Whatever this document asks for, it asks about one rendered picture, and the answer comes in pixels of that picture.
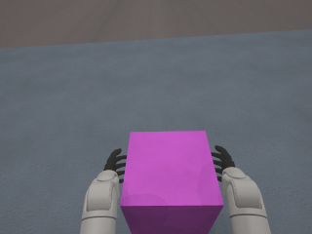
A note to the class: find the robot left forearm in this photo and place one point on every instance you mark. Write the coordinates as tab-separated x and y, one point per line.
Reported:
100	204

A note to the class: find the left robot hand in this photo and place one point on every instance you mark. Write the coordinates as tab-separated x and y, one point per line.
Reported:
111	163

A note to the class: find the carton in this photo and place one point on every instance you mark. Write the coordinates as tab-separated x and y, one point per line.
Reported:
170	184

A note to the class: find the right robot hand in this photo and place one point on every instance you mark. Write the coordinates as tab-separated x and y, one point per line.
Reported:
226	160

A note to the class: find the robot right forearm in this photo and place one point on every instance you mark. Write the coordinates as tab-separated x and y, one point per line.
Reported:
245	204

